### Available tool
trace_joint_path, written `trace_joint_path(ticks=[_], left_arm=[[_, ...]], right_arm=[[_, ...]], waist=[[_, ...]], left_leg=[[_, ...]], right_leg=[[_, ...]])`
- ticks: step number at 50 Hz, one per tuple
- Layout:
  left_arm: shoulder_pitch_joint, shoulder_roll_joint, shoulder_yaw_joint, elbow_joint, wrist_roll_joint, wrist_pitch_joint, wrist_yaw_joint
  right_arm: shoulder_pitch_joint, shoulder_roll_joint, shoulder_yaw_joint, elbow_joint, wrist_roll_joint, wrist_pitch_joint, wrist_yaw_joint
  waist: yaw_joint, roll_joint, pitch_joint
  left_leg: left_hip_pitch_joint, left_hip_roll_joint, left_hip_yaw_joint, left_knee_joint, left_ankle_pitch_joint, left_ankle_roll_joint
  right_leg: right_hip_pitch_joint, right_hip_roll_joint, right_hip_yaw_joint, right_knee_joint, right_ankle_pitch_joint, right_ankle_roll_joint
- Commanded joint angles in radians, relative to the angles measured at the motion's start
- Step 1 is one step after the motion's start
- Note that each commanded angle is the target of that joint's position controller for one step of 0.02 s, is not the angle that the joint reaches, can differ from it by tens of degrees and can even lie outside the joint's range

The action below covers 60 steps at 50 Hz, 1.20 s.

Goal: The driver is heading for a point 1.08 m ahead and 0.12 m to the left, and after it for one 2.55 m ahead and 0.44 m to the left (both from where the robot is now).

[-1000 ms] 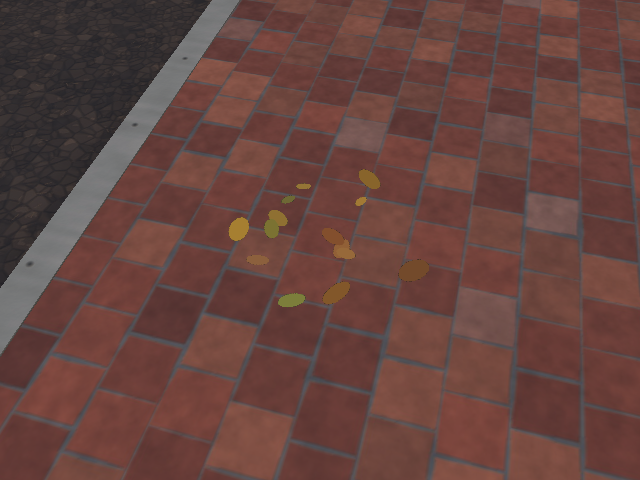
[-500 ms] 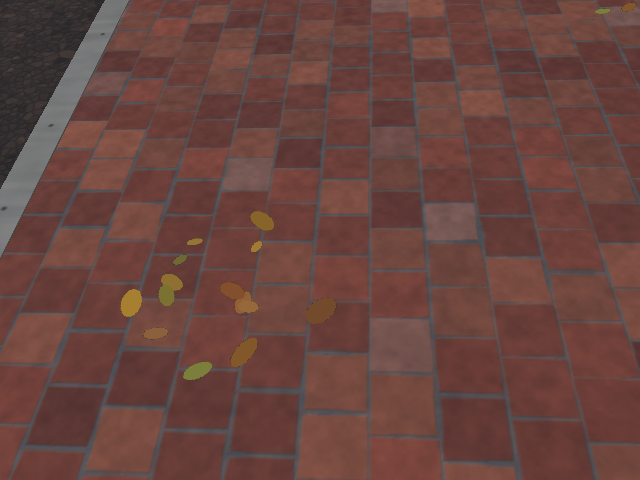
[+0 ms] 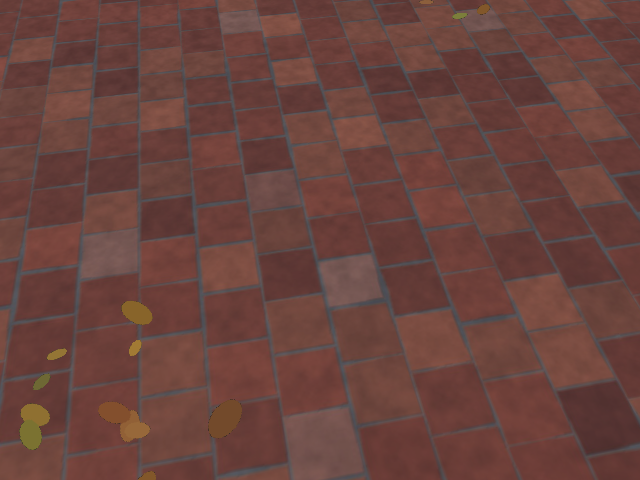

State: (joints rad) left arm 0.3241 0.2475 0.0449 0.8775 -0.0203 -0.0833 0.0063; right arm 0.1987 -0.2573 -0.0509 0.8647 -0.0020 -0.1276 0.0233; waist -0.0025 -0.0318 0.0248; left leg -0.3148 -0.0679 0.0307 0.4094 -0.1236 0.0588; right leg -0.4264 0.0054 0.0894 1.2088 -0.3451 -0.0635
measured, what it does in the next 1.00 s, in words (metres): walks ahead: right foot, then left foot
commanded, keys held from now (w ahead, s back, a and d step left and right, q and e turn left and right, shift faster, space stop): w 0.50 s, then w+q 0.50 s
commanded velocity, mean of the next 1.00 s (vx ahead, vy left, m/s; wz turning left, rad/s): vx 0.50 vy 0.00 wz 0.13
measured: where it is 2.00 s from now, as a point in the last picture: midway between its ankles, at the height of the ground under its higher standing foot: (277, 256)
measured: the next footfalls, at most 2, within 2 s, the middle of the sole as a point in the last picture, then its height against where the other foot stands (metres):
right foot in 0.36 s outside the picture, level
left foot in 0.94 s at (293, 392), level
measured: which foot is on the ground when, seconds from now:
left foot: down 0.00-0.36, up 0.38-0.92, down 0.94-1.00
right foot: up 0.00-0.34, down 0.36-0.96, up 0.98-1.00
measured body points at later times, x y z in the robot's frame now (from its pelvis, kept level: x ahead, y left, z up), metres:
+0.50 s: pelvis +0.28 -0.07 +0.00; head +0.30 -0.08 +0.45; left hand +0.42 +0.19 -0.10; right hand +0.32 -0.34 -0.14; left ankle +0.19 +0.08 -0.64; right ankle +0.33 -0.15 -0.74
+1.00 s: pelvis +0.55 -0.01 -0.02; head +0.59 +0.00 +0.43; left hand +0.53 +0.27 -0.15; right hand +0.79 -0.22 -0.11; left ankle +0.63 +0.08 -0.74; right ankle +0.37 -0.17 -0.65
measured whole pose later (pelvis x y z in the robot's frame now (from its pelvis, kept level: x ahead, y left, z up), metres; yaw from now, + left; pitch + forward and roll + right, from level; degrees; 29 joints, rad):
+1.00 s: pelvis +0.55 -0.01 -0.02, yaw +13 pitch +3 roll -1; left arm 0.32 0.27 0.04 0.89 0.00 -0.08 0.01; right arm 0.10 -0.27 -0.06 0.72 0.02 -0.07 0.05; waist 0.02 0.01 0.04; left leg -0.51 -0.06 0.05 0.64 -0.18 0.11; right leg -0.17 -0.03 -0.06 1.05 -0.48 0.00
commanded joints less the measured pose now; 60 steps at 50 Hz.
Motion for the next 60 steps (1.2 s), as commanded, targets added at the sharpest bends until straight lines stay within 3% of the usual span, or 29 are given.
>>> trace_joint_path(ticks=[1, 6, 9, 12, 15, 17, 18, 19, 20, 21, 22, 23, 24, 26, 29, 35, 41, 44, 45, 46, 47, 48, 49, 50, 51, 52, 53, 55, 60], left_arm=[[0.031, 0.051, 0.016, -0.066, 0.007, -0.008, 0.003], [-0.134, 0.037, 0.0, -0.133, 0.022, -0.01, 0.004], [-0.245, 0.029, -0.007, -0.161, 0.014, -0.017, -0.006], [-0.333, 0.041, -0.008, -0.195, 0.002, -0.02, -0.021], [-0.358, 0.071, 0.0, -0.223, 0.0, -0.029, -0.036], [-0.231, 0.115, 0.024, -0.193, 0.005, -0.034, -0.037], [-0.057, 0.171, 0.05, -0.144, 0.007, -0.034, -0.03], [0.138, 0.265, 0.073, -0.114, 0.018, -0.028, -0.019], [0.155, 0.299, 0.076, -0.097, 0.024, -0.023, -0.031], [0.121, 0.189, 0.051, -0.108, 0.014, -0.024, -0.033], [0.04, 0.151, 0.037, -0.123, 0.01, -0.025, -0.031], [-0.035, 0.134, 0.029, -0.136, 0.014, -0.024, -0.035], [-0.077, 0.112, 0.024, -0.141, 0.019, -0.024, -0.039], [-0.093, 0.096, 0.022, -0.129, 0.025, -0.034, -0.042], [-0.058, 0.121, 0.033, -0.091, 0.031, -0.046, -0.032], [-0.026, 0.141, 0.034, -0.049, 0.031, -0.04, -0.006], [0.058, 0.161, 0.039, 0.007, 0.019, -0.008, 0.006], [0.022, 0.197, 0.048, -0.007, 0.014, 0.016, 0.019], [0.012, 0.211, 0.052, -0.014, 0.015, 0.024, 0.026], [-0.007, 0.218, 0.053, -0.022, 0.014, 0.032, 0.031], [-0.01, 0.214, 0.048, -0.041, 0.015, 0.028, 0.036], [0.089, 0.071, 0.002, -0.085, 0.046, -0.003, 0.013], [0.043, 0.103, 0.0, -0.099, 0.022, -0.052, -0.006], [-0.073, 0.162, 0.019, -0.136, -0.015, -0.076, -0.016], [-0.114, 0.154, 0.013, -0.155, -0.015, -0.085, -0.014], [-0.125, 0.149, 0.018, -0.15, 0.007, -0.082, -0.004], [-0.107, 0.16, 0.029, -0.151, 0.022, -0.069, 0.001], [-0.078, 0.14, 0.031, -0.16, 0.033, -0.041, 0.001], [-0.203, 0.084, 0.013, -0.201, 0.038, -0.023, 0.004]], right_arm=[[0.012, -0.066, -0.006, -0.031, -0.004, -0.01, 0.005], [0.096, -0.135, -0.02, 0.006, 0.009, -0.001, -0.01], [0.149, -0.15, -0.017, 0.024, 0.021, 0.01, -0.015], [0.211, -0.158, -0.016, 0.05, 0.027, 0.022, -0.015], [0.22, -0.171, -0.019, 0.062, 0.027, 0.04, -0.019], [0.187, -0.181, -0.019, 0.055, 0.025, 0.052, -0.021], [0.181, -0.153, -0.008, 0.045, 0.014, 0.055, -0.022], [0.187, -0.103, 0.014, 0.008, -0.015, 0.048, -0.026], [0.315, 0.007, 0.042, 0.013, 0.012, 0.024, -0.016], [0.248, -0.126, 0.014, 0.02, 0.034, 0.007, -0.013], [0.152, -0.161, 0.001, -0.007, 0.044, -0.002, -0.011], [0.11, -0.143, 0.002, -0.012, 0.034, 0.001, -0.017], [0.09, -0.13, -0.002, -0.016, 0.018, 0.009, -0.02], [0.128, -0.088, 0.0, -0.007, 0.019, 0.034, -0.018], [0.092, -0.072, -0.003, -0.021, 0.023, 0.059, -0.021], [-0.072, -0.059, -0.004, -0.079, 0.019, 0.053, -0.006], [-0.231, -0.037, 0.008, -0.177, 0.021, 0.051, 0.033], [-0.201, -0.062, -0.005, -0.209, 0.023, 0.053, 0.051], [-0.134, -0.085, -0.019, -0.202, 0.023, 0.057, 0.051], [0.006, -0.127, -0.044, -0.173, 0.026, 0.058, 0.046], [0.175, -0.203, -0.081, -0.136, 0.025, 0.064, 0.029], [0.23, -0.317, -0.105, -0.132, 0.025, 0.068, 0.012], [0.249, -0.268, -0.086, -0.149, 0.021, 0.061, 0.009], [0.224, -0.209, -0.071, -0.147, 0.01, 0.057, 0.007], [0.155, -0.174, -0.062, -0.159, 0.017, 0.053, 0.006], [0.082, -0.145, -0.053, -0.178, 0.017, 0.053, 0.008], [0.039, -0.12, -0.044, -0.196, 0.009, 0.052, 0.006], [0.02, -0.124, -0.046, -0.21, 0.011, 0.052, 0.001], [0.093, -0.149, -0.05, -0.183, 0.017, 0.052, -0.026]], waist=[[0.024, 0.091, -0.039], [-0.012, 0.073, 0.002], [-0.051, 0.083, 0.014], [-0.081, 0.094, 0.032], [-0.062, 0.107, 0.033], [0.024, 0.112, -0.039], [0.096, 0.089, -0.15], [0.15, -0.076, -0.314], [0.076, -0.33, -0.406], [0.101, -0.18, -0.311], [0.086, -0.116, -0.187], [0.053, -0.024, -0.133], [0.028, -0.008, -0.088], [-0.014, -0.04, -0.079], [-0.017, -0.021, -0.036], [0.031, -0.017, 0.019], [0.086, -0.004, 0.069], [0.04, -0.047, 0.016], [0.0, -0.072, -0.034], [-0.078, -0.067, -0.108], [-0.158, -0.012, -0.198], [-0.08, 0.251, -0.306], [-0.106, 0.214, -0.446], [-0.13, 0.152, -0.318], [-0.09, 0.073, -0.208], [-0.043, 0.007, -0.134], [-0.003, 0.021, -0.109], [0.031, 0.049, -0.086], [-0.013, 0.086, -0.049]], left_leg=[[0.127, 0.275, -0.318, -0.269, 0.008, 0.188], [0.125, 0.261, -0.192, -0.309, 0.139, 0.19], [0.129, 0.228, -0.123, -0.291, 0.15, 0.151], [0.202, 0.265, -0.138, -0.261, 0.114, 0.143], [0.303, 0.315, -0.164, -0.196, 0.153, 0.121], [0.311, 0.286, -0.127, -0.037, 0.389, 0.089], [0.229, 0.23, -0.08, 0.171, 0.44, 0.058], [0.011, 0.151, -0.016, 0.526, 0.126, 0.018], [-0.349, 0.006, -0.066, 0.798, -0.438, -0.02], [-0.458, 0.073, -0.149, 0.896, -0.426, -0.006], [-0.484, 0.12, -0.128, 0.884, -0.318, 0.007], [-0.433, 0.164, -0.108, 0.839, -0.23, -0.001], [-0.399, 0.189, -0.103, 0.781, -0.178, -0.01], [-0.317, 0.211, -0.102, 0.735, -0.124, -0.022], [-0.373, 0.21, -0.118, 0.668, -0.032, -0.039], [-0.393, 0.159, -0.112, 0.363, 0.248, -0.033], [-0.473, 0.143, -0.035, 0.225, 0.158, 0.003], [-0.346, 0.078, 0.055, 0.212, 0.005, 0.047], [-0.241, 0.038, 0.086, 0.221, -0.041, 0.067], [-0.05, -0.003, 0.097, 0.173, -0.016, 0.098], [0.254, 0.043, -0.027, 0.127, 0.027, 0.149], [0.662, 0.317, -0.538, 0.107, -0.035, 0.324], [0.768, 0.423, -0.893, -0.071, -0.117, 0.402], [0.692, 0.378, -0.736, -0.092, -0.08, 0.331], [0.528, 0.334, -0.588, -0.097, -0.002, 0.29], [0.368, 0.292, -0.49, -0.114, 0.098, 0.261], [0.262, 0.262, -0.43, -0.138, 0.173, 0.251], [0.149, 0.228, -0.382, -0.176, 0.237, 0.255], [0.066, 0.16, -0.231, -0.186, 0.298, 0.2]], right_leg=[[-0.171, -0.123, 0.013, -0.038, 0.066, 0.003], [-0.243, -0.143, -0.034, -0.334, 0.275, 0.042], [-0.174, -0.102, -0.076, -0.528, 0.407, 0.049], [-0.164, -0.082, -0.082, -0.615, 0.406, 0.045], [-0.147, -0.066, -0.082, -0.682, 0.302, 0.008], [0.048, -0.02, -0.121, -0.732, 0.263, -0.028], [0.291, -0.04, -0.097, -0.723, 0.282, -0.066], [0.588, -0.267, 0.174, -0.713, 0.317, -0.138], [0.833, -0.423, 0.613, -0.86, 0.123, -0.283], [0.762, -0.39, 0.594, -0.9, 0.047, -0.242], [0.627, -0.353, 0.431, -0.91, 0.128, -0.199], [0.495, -0.307, 0.323, -0.935, 0.24, -0.179], [0.402, -0.269, 0.247, -0.969, 0.306, -0.172], [0.315, -0.235, 0.155, -1.025, 0.367, -0.168], [0.291, -0.232, 0.045, -1.069, 0.46, -0.171], [0.326, -0.209, -0.125, -1.106, 0.448, -0.111], [0.537, -0.276, -0.192, -1.029, 0.551, -0.09], [0.573, -0.283, -0.239, -0.878, 0.939, -0.058], [0.566, -0.278, -0.255, -0.771, 1.107, -0.046], [0.514, -0.252, -0.277, -0.586, 1.166, -0.024], [0.311, -0.21, -0.281, -0.321, 0.967, 0.013], [-0.163, -0.029, -0.247, 0.075, 0.095, 0.078], [-0.326, 0.053, -0.015, 0.243, -0.232, 0.07], [-0.411, -0.012, 0.033, 0.237, -0.151, 0.044], [-0.393, -0.057, 0.017, 0.147, -0.059, 0.032], [-0.334, -0.09, 0.003, 0.059, -0.016, 0.04], [-0.257, -0.115, 0.005, 0.002, 0.012, 0.049], [-0.194, -0.123, -0.008, -0.075, 0.036, 0.077], [-0.178, -0.098, -0.054, -0.399, 0.314, 0.121]])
